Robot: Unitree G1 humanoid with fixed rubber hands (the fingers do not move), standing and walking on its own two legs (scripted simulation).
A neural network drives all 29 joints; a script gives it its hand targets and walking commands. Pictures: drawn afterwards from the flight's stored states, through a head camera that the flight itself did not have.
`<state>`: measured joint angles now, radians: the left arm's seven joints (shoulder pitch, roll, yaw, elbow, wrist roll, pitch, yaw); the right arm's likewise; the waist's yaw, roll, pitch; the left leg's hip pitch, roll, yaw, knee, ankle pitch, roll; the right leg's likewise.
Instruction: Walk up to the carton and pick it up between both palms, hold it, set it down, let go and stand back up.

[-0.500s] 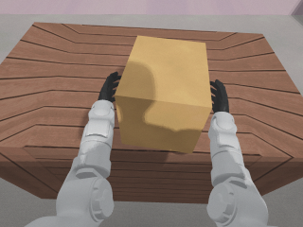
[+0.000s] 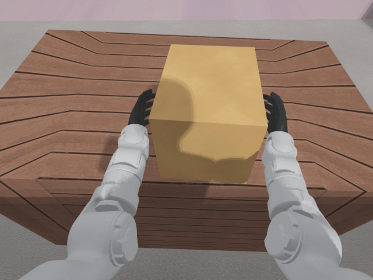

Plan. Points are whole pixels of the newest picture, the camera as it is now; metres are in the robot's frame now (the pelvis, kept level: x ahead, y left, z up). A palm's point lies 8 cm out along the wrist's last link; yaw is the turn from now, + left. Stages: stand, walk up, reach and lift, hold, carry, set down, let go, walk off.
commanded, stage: set down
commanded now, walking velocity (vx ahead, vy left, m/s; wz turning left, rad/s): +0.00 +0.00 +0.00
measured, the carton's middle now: (207, 112) +0.50 -0.07 +0.06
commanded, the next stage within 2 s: none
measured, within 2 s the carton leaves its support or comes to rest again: rests again in 0.76 s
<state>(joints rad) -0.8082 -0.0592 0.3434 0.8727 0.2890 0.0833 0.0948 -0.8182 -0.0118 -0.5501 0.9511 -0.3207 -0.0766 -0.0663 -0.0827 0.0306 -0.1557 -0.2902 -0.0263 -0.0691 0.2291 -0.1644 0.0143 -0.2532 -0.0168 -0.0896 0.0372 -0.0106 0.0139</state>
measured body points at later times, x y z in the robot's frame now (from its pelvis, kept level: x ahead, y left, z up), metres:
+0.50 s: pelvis -0.02 -0.03 +0.00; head +0.06 -0.04 +0.45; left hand +0.45 +0.08 +0.08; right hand +0.41 -0.23 +0.09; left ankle -0.05 +0.10 -0.75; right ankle -0.02 -0.13 -0.75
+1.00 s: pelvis -0.01 -0.01 +0.00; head +0.06 -0.03 +0.44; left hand +0.47 +0.08 +0.08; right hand +0.43 -0.23 +0.08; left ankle -0.05 +0.10 -0.75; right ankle -0.02 -0.13 -0.75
